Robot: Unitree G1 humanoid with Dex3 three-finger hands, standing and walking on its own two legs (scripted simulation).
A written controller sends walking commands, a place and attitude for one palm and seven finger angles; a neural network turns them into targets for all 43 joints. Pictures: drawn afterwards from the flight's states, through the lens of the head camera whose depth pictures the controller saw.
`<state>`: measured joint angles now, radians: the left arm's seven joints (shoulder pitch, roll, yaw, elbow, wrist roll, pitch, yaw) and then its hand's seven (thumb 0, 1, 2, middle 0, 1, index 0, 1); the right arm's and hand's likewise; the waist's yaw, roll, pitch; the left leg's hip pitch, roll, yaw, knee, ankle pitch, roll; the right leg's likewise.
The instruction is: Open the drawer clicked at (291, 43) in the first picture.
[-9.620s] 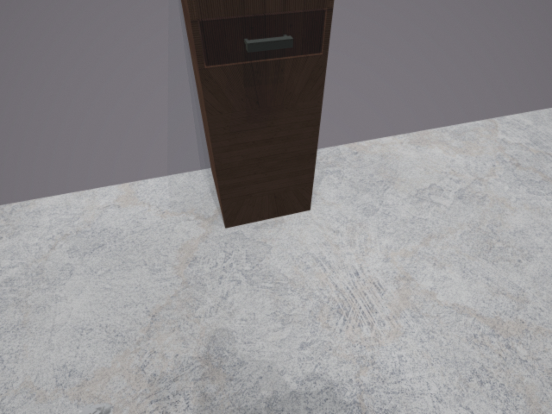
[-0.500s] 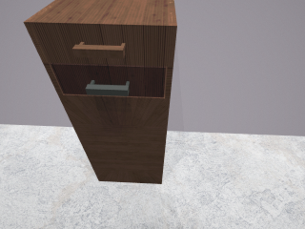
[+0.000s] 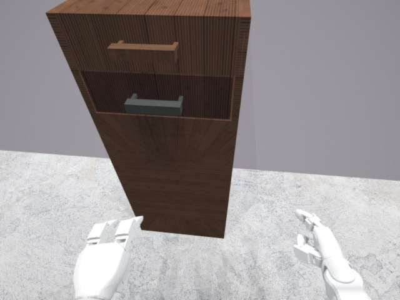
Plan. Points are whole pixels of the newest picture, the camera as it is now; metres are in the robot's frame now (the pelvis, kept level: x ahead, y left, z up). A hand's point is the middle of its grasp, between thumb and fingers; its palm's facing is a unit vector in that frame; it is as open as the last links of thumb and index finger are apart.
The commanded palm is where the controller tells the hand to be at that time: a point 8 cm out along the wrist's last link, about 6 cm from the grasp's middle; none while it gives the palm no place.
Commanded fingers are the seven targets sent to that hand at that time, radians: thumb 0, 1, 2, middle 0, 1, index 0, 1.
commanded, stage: raise the hand with hooked fingers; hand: left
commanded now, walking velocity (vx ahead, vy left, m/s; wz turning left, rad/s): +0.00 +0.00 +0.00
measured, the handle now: (155, 102) +0.54 +0.21 +0.11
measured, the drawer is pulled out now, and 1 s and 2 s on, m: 0.00 0.00 0.00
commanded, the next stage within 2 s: move the hooked fingers above the handle in 1.42 s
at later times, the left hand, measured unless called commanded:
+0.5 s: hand (91, 194) +0.25 +0.25 +0.11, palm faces +0.11 -0.10 -0.99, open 11.9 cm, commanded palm +0.22 +0.25 +0.17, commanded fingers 0.00 -0.27 0.40 -0.28 -1.05 -0.28 -1.05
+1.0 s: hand (57, 131) +0.29 +0.29 +0.22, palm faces +0.15 -0.02 -0.99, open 13.8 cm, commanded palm +0.26 +0.29 +0.27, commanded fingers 0.00 -0.50 0.30 -0.30 -1.20 -0.30 -1.20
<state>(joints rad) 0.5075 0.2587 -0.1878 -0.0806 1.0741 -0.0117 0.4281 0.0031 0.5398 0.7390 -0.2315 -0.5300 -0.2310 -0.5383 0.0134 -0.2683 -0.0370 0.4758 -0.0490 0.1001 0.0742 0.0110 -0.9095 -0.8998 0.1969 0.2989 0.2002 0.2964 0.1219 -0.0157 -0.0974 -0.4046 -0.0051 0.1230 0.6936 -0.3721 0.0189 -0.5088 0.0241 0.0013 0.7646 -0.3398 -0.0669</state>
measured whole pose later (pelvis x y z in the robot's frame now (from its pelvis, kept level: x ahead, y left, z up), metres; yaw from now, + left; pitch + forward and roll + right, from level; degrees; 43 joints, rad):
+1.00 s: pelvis +0.00 +0.03 +0.03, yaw +4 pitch -3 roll +0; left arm -0.24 0.59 -0.03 -0.08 0.84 0.11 -0.15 0.00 -0.48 0.30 -0.32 -1.19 -0.31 -1.20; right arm 0.05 -0.25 0.05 0.61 0.04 0.14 0.01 0.01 -0.91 -0.90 0.20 0.30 0.20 0.30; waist 0.10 0.11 0.01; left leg -0.12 -0.05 0.04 0.39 -0.22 0.05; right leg -0.17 -0.01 -0.07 0.42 -0.20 -0.02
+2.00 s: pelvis +0.00 +0.01 +0.03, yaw +5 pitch +1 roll +1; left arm -0.45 0.54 -0.10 0.17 0.86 0.05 -0.13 0.00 -0.49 0.30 -0.32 -1.20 -0.32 -1.21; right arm 0.13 -0.29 0.02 0.64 0.05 0.14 0.00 0.01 -0.91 -0.90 0.20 0.30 0.20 0.30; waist 0.06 0.10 0.00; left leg -0.20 -0.04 0.03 0.40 -0.22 0.04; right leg -0.25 0.00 -0.07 0.44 -0.20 -0.04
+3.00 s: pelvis +0.04 +0.02 +0.02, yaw +4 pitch +9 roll +1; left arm -0.84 0.40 -0.21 0.69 0.94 0.04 0.01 0.00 -0.49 0.30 -0.36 -1.23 -0.32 -1.21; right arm 0.24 -0.27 -0.02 0.68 0.05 0.17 -0.02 0.01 -0.91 -0.90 0.20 0.30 0.20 0.30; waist -0.01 0.07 -0.07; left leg -0.32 -0.04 0.05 0.47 -0.30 0.04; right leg -0.39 0.00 -0.06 0.52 -0.28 -0.04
